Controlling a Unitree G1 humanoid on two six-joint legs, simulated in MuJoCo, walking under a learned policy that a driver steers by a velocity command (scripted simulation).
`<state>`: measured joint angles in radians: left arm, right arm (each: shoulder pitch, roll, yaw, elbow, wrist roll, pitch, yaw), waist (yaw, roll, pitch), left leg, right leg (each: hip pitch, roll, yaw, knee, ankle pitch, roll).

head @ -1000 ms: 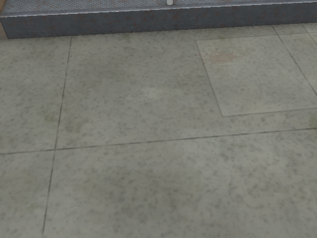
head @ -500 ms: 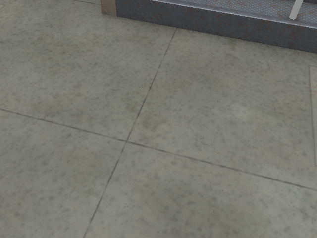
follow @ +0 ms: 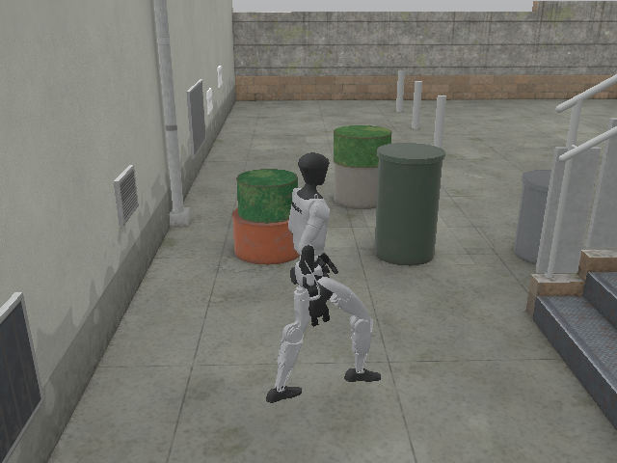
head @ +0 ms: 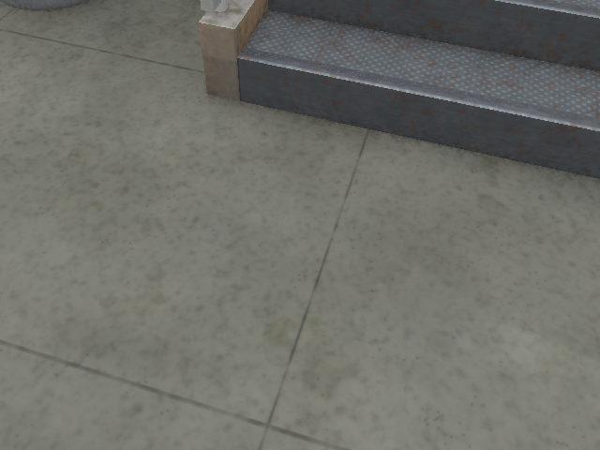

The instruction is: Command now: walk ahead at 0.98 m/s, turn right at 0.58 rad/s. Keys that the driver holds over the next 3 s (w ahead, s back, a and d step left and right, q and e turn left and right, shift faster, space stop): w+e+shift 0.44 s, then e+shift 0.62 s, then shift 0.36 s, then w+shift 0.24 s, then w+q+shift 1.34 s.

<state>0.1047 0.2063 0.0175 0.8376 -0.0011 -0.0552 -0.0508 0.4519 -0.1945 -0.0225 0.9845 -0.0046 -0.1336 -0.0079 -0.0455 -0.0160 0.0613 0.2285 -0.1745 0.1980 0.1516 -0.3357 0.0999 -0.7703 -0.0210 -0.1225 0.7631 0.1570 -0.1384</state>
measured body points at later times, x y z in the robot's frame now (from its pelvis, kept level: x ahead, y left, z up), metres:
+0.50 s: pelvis +0.45 +0.05 +0.00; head +0.48 +0.04 +0.44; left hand +0.57 +0.33 -0.12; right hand +0.61 -0.24 -0.05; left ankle +0.60 +0.16 -0.72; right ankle +0.24 +0.00 -0.67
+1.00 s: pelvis +0.68 -0.05 -0.01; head +0.72 -0.10 +0.44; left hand +0.99 -0.01 -0.11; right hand +0.56 -0.30 -0.13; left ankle +0.78 +0.08 -0.64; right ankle +0.73 -0.15 -0.72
